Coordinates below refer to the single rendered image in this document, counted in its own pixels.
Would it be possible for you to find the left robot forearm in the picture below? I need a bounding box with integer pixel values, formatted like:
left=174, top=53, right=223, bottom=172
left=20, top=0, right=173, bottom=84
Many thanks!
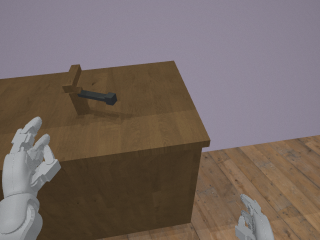
left=0, top=193, right=43, bottom=240

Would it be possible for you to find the right robot hand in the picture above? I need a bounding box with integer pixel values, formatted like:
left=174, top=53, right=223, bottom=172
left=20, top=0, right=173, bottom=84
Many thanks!
left=235, top=193, right=275, bottom=240

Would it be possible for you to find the tap lever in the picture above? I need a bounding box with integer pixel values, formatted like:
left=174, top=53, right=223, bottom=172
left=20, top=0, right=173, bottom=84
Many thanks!
left=77, top=90, right=117, bottom=106

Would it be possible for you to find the counter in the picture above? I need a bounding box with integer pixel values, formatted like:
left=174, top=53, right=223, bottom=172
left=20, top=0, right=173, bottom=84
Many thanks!
left=0, top=60, right=211, bottom=240

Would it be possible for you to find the left robot hand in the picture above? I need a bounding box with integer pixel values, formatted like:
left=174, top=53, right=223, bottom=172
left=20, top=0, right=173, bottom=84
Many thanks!
left=2, top=116, right=61, bottom=199

